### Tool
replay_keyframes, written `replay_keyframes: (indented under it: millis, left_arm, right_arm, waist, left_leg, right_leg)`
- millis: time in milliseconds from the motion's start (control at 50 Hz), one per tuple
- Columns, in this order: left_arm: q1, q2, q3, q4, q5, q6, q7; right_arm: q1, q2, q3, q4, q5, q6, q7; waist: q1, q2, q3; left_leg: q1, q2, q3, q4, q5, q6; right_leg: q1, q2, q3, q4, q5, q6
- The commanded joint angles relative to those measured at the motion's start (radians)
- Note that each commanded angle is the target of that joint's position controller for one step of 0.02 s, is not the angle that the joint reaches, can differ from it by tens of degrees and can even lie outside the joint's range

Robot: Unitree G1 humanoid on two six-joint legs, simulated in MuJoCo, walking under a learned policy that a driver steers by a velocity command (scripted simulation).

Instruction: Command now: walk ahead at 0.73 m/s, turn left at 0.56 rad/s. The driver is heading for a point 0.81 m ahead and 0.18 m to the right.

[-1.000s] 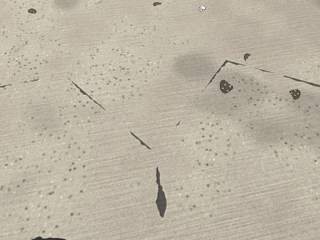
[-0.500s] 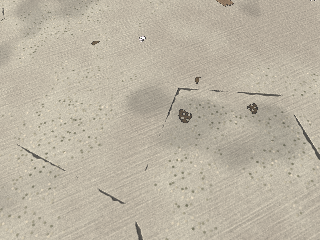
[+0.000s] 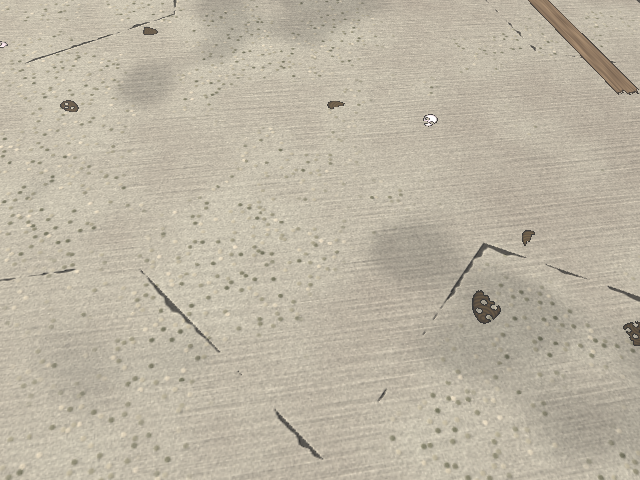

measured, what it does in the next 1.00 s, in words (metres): walks ahead, turning right: right foot, then left foot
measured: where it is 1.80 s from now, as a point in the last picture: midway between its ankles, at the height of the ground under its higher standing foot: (365, 299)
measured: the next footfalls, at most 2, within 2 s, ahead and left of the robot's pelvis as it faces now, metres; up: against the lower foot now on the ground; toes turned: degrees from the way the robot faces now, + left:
right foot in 0.12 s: +0.20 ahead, -0.14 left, +0.00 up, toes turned +5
left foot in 0.52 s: +0.58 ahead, +0.08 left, +0.00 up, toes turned -14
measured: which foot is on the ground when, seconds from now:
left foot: down 0.00-0.14, up 0.16-0.50, down 0.52-0.94, up 0.96-1.00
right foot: up 0.00-0.10, down 0.12-0.52, up 0.54-0.92, down 0.94-1.00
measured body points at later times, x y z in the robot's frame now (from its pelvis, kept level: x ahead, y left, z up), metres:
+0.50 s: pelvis +0.37 -0.03 -0.02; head +0.40 -0.04 +0.43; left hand +0.29 +0.25 -0.14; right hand +0.63 -0.27 -0.06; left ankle +0.53 +0.08 -0.74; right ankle +0.16 -0.14 -0.75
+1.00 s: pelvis +0.77 -0.16 -0.05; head +0.82 -0.19 +0.40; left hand +1.09 -0.08 -0.14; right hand +0.61 -0.37 -0.18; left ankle +0.63 +0.07 -0.62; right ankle +0.86 -0.26 -0.75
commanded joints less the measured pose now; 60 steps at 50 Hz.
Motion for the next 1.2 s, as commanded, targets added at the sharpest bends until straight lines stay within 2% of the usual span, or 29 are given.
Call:
replay_keyframes:
  millis: [20,80,120,140,160,180,220,280,360,420,460,500,520,540,560,600,700,780,840,880,920,940,960,980,1020,1040,1080,1140,1200]
  left_arm:
    - [-0.236,0.05,-0.003,-0.138,-0.002,-0.036,-0.007]
    - [-0.154,0.065,0.0,-0.135,-0.011,-0.049,-0.002]
    - [0.106,0.133,0.03,-0.064,-0.003,-0.058,0.025]
    - [0.325,0.209,0.058,-0.026,0.006,-0.059,0.044]
    - [0.435,0.296,0.081,0.006,0.016,-0.053,0.047]
    - [0.349,0.216,0.066,0.011,-0.007,-0.05,0.034]
    - [0.325,0.125,0.049,0.013,-0.021,-0.053,0.01]
    - [0.329,0.093,0.04,0.053,-0.025,-0.066,0.018]
    - [0.31,0.096,0.048,0.057,-0.035,-0.075,0.028]
    - [0.33,0.122,0.062,0.067,-0.047,-0.08,0.015]
    - [0.331,0.145,0.07,0.074,-0.055,-0.082,0.016]
    - [0.331,0.187,0.081,0.082,-0.053,-0.08,0.015]
    - [0.321,0.156,0.073,0.074,-0.054,-0.088,0.01]
    - [0.382,-0.014,0.034,0.04,-0.077,-0.091,0.018]
    - [0.366,0.036,0.032,0.01,-0.074,-0.073,0.023]
    - [0.201,0.057,0.034,0.019,-0.022,-0.048,0.01]
    - [0.101,-0.025,0.019,-0.039,-0.014,0.014,-0.04]
    - [-0.047,-0.023,-0.002,-0.131,-0.015,0.016,-0.066]
    - [-0.117,-0.047,-0.024,-0.141,0.002,-0.005,-0.082]
    - [0.044,-0.005,-0.011,-0.075,0.013,-0.015,-0.071]
    - [0.367,0.063,0.021,0.043,0.024,-0.024,-0.038]
    - [0.356,0.132,0.041,0.06,0.02,-0.024,-0.013]
    - [0.302,0.241,0.062,0.005,0.031,-0.026,-0.006]
    - [0.341,0.215,0.076,-0.029,-0.023,-0.012,0.012]
    - [0.17,0.112,0.045,-0.013,-0.04,-0.004,0.037]
    - [0.153,0.071,0.029,-0.001,-0.039,-0.011,0.038]
    - [0.159,0.042,0.017,0.025,-0.039,-0.027,0.035]
    - [0.121,0.039,0.016,0.046,-0.019,-0.046,0.024]
    - [0.139,0.005,0.01,0.082,-0.029,-0.051,0.01]
  right_arm:
    - [0.041,-0.164,-0.041,-0.031,-0.002,-0.027,-0.004]
    - [-0.016,-0.183,-0.041,-0.029,0.0,-0.041,-0.009]
    - [-0.044,-0.169,-0.031,-0.015,0.001,-0.059,-0.009]
    - [-0.074,-0.138,-0.017,-0.031,0.003,-0.072,-0.008]
    - [-0.062,-0.049,0.008,-0.075,0.016,-0.082,-0.005]
    - [-0.114,-0.074,0.017,-0.073,-0.015,-0.08,-0.009]
    - [-0.25,-0.111,0.018,-0.092,-0.059,-0.088,0.004]
    - [-0.305,-0.081,0.037,-0.143,-0.077,-0.079,0.021]
    - [-0.465,-0.059,0.066,-0.229,-0.056,-0.066,0.044]
    - [-0.506,-0.036,0.08,-0.246,-0.033,-0.067,0.047]
    - [-0.45,-0.081,0.062,-0.233,-0.029,-0.068,0.026]
    - [-0.219,-0.14,0.028,-0.159,-0.037,-0.069,-0.006]
    - [-0.047,-0.196,0.002,-0.137,-0.048,-0.072,-0.032]
    - [0.06,-0.267,-0.017,-0.13,-0.083,-0.075,-0.047]
    - [-0.005,-0.263,-0.02,-0.137,-0.065,-0.064,-0.045]
    - [-0.093,-0.109,0.012,-0.126,-0.051,-0.062,-0.032]
    - [-0.101,-0.033,0.03,-0.043,-0.02,-0.1,-0.016]
    - [-0.149,-0.044,0.029,-0.017,-0.02,-0.121,-0.017]
    - [-0.093,-0.076,0.028,0.022,-0.012,-0.126,-0.026]
    - [-0.087,-0.168,0.011,0.021,-0.003,-0.117,-0.037]
    - [-0.12,-0.186,0.012,0.012,0.008,-0.097,-0.042]
    - [-0.078,-0.125,0.02,0.001,0.008,-0.093,-0.03]
    - [0.172,-0.029,0.05,-0.02,0.038,-0.075,-0.033]
    - [0.054,-0.122,0.04,-0.028,0.028,-0.065,-0.044]
    - [-0.04,-0.092,0.051,-0.045,0.007,-0.058,-0.036]
    - [-0.066,-0.081,0.053,-0.033,-0.018,-0.044,-0.038]
    - [-0.023,-0.049,0.055,-0.021,-0.034,0.0,-0.038]
    - [-0.051,0.0,0.057,-0.016,-0.018,0.009,-0.031]
    - [-0.104,0.018,0.062,-0.027,-0.011,0.008,-0.041]
  waist:
    - [-0.056,0.157,0.102]
    - [0.005,0.152,0.094]
    - [0.14,0.102,-0.017]
    - [0.252,-0.02,-0.151]
    - [0.246,-0.265,-0.234]
    - [0.193,-0.18,-0.09]
    - [0.183,0.0,0.035]
    - [0.118,-0.085,0.107]
    - [0.101,-0.071,0.173]
    - [0.116,-0.08,0.136]
    - [0.078,-0.071,0.082]
    - [-0.039,0.012,-0.08]
    - [-0.123,0.042,-0.184]
    - [-0.098,0.275,-0.339]
    - [-0.052,0.308,-0.336]
    - [-0.039,0.1,-0.028]
    - [0.064,0.111,0.102]
    - [0.114,0.114,0.152]
    - [0.104,0.02,0.191]
    - [0.183,0.073,0.074]
    - [0.324,0.089,-0.099]
    - [0.267,-0.077,-0.134]
    - [0.128,-0.218,-0.406]
    - [0.232,-0.04,-0.574]
    - [0.122,0.037,-0.25]
    - [0.095,0.072,-0.092]
    - [0.049,0.052,-0.044]
    - [0.023,0.061,-0.091]
    - [0.043,-0.034,-0.076]
  left_leg:
    - [0.008,0.236,-0.251,-0.128,-0.131,0.143]
    - [-0.08,0.256,-0.226,-0.117,0.028,0.119]
    - [-0.193,0.201,-0.098,0.15,0.464,0.065]
    - [-0.314,0.135,0.023,0.474,0.487,0.03]
    - [-0.586,-0.019,0.149,0.806,-0.035,-0.021]
    - [-0.736,0.027,0.154,0.91,-0.127,-0.007]
    - [-0.756,0.133,0.195,0.9,-0.017,-0.012]
    - [-0.744,0.174,0.214,0.785,-0.049,-0.068]
    - [-0.597,0.169,0.289,0.484,0.058,-0.127]
    - [-0.28,0.109,0.353,0.331,0.23,-0.12]
    - [-0.152,0.104,0.325,0.267,0.238,-0.106]
    - [0.141,0.08,0.338,0.235,0.128,-0.082]
    - [0.374,0.211,0.226,0.238,-0.031,-0.058]
    - [0.57,0.55,-0.214,0.101,-0.481,0.004]
    - [0.446,0.613,-0.536,-0.066,-0.664,0.038]
    - [0.185,0.508,-0.178,-0.033,-0.287,0.018]
    - [0.021,0.421,0.183,-0.145,0.068,-0.009]
    - [-0.044,0.366,0.44,-0.211,0.343,-0.031]
    - [-0.108,0.31,0.552,-0.177,0.833,-0.04]
    - [-0.048,0.329,0.543,0.04,1.147,-0.043]
    - [-0.096,0.32,0.538,0.483,1.041,-0.054]
    - [-0.259,0.171,0.56,0.854,0.202,-0.086]
    - [-0.529,0.116,0.393,1.322,-0.421,-0.111]
    - [-0.554,0.117,0.25,1.361,-0.268,-0.112]
    - [-0.588,0.204,0.269,1.135,-0.148,-0.113]
    - [-0.513,0.212,0.281,1.067,-0.139,-0.108]
    - [-0.38,0.222,0.276,0.945,-0.149,-0.118]
    - [-0.291,0.205,0.31,0.772,-0.063,-0.112]
    - [-0.266,0.191,0.319,0.551,0.083,-0.1]
  right_leg:
    - [-0.106,0.013,-0.054,-0.102,0.033,-0.014]
    - [0.115,0.021,-0.078,-0.188,0.048,-0.062]
    - [0.5,0.032,-0.082,-0.205,0.003,-0.123]
    - [0.738,-0.111,0.099,-0.232,-0.216,-0.188]
    - [0.901,-0.33,0.63,-0.416,-0.699,-0.288]
    - [0.791,-0.351,0.81,-0.473,-0.67,-0.307]
    - [0.652,-0.262,0.553,-0.424,-0.368,-0.322]
    - [0.494,-0.175,0.493,-0.521,-0.3,-0.343]
    - [0.269,-0.108,0.366,-0.601,-0.104,-0.332]
    - [0.135,-0.096,0.314,-0.624,0.188,-0.293]
    - [0.201,-0.116,0.315,-0.516,0.408,-0.251]
    - [0.207,-0.048,0.237,-0.14,0.659,-0.2]
    - [0.055,0.008,0.201,0.146,0.519,-0.176]
    - [-0.149,0.091,0.11,0.494,-0.195,-0.169]
    - [-0.232,0.055,0.047,0.649,-0.197,-0.182]
    - [-0.266,-0.064,0.016,0.627,-0.058,-0.183]
    - [-0.315,-0.129,-0.017,0.582,-0.013,-0.16]
    - [-0.287,-0.124,-0.079,0.386,0.177,-0.167]
    - [-0.012,-0.002,-0.237,0.06,0.286,-0.185]
    - [0.217,0.093,-0.244,-0.017,0.269,-0.202]
    - [0.576,0.089,-0.136,-0.134,0.391,-0.256]
    - [0.727,-0.041,-0.017,-0.144,0.712,-0.271]
    - [1.094,-0.433,0.41,0.063,1.541,-0.471]
    - [1.065,-0.418,0.47,-0.053,1.367,-0.501]
    - [0.706,-0.315,0.343,-0.226,0.855,-0.423]
    - [0.49,-0.271,0.283,-0.274,0.925,-0.386]
    - [0.293,-0.249,0.203,-0.331,0.967,-0.385]
    - [0.218,-0.161,0.072,-0.368,0.988,-0.331]
    - [0.234,-0.131,0.016,-0.355,0.956,-0.296]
